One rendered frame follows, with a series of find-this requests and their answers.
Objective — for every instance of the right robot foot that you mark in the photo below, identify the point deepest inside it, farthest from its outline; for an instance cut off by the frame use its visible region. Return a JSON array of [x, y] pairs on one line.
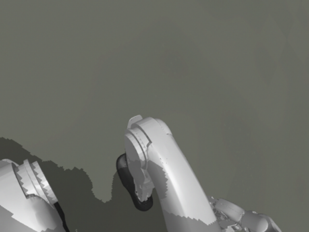
[[128, 182]]

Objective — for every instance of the left robot foot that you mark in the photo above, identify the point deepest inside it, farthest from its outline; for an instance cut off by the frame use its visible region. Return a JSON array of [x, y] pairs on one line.
[[62, 216]]

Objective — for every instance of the right robot hand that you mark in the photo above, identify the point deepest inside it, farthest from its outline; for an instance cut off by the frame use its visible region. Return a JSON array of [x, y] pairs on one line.
[[229, 214]]

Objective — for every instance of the right robot arm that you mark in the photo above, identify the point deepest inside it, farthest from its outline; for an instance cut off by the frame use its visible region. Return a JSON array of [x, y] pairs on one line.
[[254, 222]]

